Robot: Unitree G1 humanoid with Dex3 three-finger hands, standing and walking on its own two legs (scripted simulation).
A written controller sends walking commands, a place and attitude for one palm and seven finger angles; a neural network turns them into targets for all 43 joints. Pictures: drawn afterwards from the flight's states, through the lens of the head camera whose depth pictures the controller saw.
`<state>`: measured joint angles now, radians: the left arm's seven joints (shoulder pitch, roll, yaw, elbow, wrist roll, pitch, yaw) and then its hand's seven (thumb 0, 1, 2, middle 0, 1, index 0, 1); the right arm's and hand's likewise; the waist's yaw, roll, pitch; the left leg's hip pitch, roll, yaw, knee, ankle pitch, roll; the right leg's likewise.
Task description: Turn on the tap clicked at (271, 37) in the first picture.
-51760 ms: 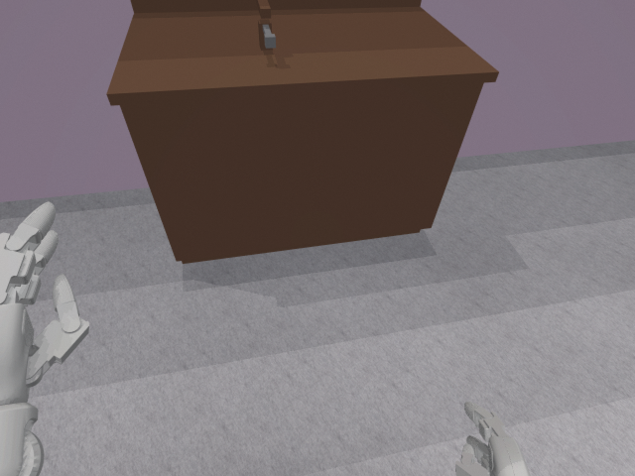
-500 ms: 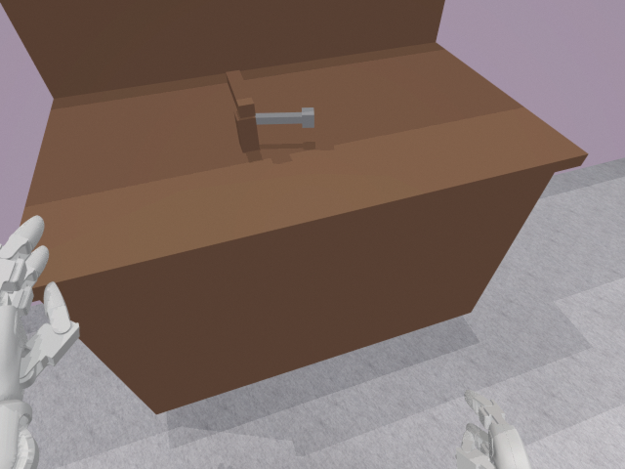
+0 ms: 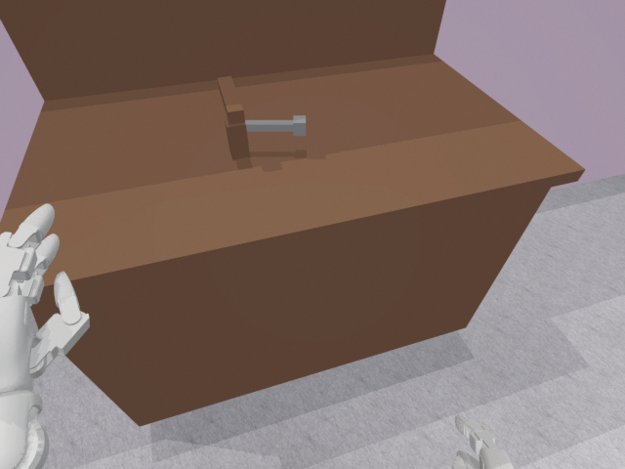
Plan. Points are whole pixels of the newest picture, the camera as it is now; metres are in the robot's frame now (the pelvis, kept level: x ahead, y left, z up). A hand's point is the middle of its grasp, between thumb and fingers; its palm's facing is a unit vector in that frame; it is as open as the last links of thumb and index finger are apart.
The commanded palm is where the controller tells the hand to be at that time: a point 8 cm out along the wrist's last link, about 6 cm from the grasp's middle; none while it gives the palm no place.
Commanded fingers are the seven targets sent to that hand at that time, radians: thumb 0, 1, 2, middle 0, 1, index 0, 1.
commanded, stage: shuffle to correct the standing spot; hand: left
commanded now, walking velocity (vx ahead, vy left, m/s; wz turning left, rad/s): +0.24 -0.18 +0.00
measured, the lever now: (299, 125) +0.69 +0.09 +0.09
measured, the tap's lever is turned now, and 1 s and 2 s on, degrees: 74 74 74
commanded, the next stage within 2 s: none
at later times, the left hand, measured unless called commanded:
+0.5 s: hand (211, 246) +0.30 +0.14 +0.18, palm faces +0.36 -0.77 -0.53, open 7.4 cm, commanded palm +0.25 +0.18 +0.19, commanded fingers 0.00 0.90 0.90 -0.20 -0.30 -0.20 -0.30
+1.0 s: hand (341, 203) +0.37 +0.00 +0.18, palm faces +0.44 -0.77 -0.46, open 7.4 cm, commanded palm +0.31 +0.04 +0.19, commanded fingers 0.00 0.90 0.90 -0.20 -0.30 -0.20 -0.30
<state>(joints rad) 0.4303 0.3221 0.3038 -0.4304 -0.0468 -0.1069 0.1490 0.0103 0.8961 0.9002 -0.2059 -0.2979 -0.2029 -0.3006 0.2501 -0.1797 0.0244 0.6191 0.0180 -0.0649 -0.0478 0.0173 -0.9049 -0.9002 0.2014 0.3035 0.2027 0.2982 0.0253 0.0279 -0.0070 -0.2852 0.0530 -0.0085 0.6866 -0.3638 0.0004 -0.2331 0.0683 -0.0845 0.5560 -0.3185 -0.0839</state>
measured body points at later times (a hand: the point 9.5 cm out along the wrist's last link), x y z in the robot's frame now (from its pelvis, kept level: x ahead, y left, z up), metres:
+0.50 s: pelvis +0.09 -0.10 -0.02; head +0.13 -0.11 +0.43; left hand +0.27 +0.18 +0.20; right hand +0.25 -0.30 -0.12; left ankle +0.07 +0.10 -0.70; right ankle +0.16 -0.20 -0.73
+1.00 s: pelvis +0.16 -0.24 -0.01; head +0.18 -0.26 +0.44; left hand +0.34 +0.04 +0.21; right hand +0.34 -0.45 -0.11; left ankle +0.15 -0.07 -0.67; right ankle +0.23 -0.31 -0.73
